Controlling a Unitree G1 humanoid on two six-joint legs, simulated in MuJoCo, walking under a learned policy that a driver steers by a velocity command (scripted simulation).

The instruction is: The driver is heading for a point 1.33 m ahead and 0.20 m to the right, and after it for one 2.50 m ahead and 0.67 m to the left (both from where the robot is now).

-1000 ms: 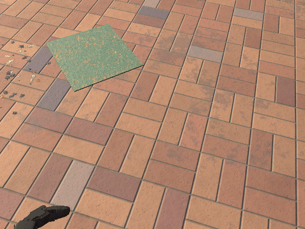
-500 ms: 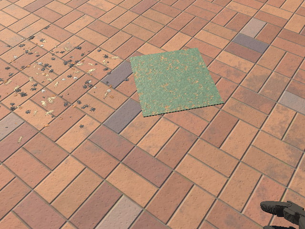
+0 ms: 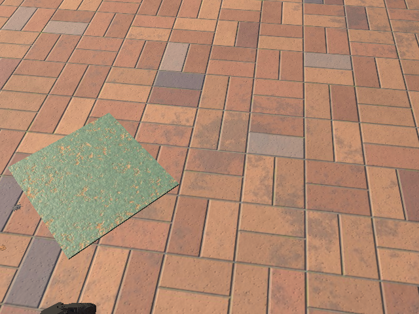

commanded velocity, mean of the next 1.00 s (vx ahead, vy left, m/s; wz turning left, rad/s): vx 0.50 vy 0.00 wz -0.39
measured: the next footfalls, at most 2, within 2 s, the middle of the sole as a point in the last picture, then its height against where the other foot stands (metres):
right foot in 0.06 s outside the picture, level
left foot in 0.54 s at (199, 299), level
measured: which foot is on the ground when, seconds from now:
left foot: down 0.00-0.04, up 0.06-0.52, down 0.54-1.00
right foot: up 0.00-0.04, down 0.06-0.54, up 0.56-1.00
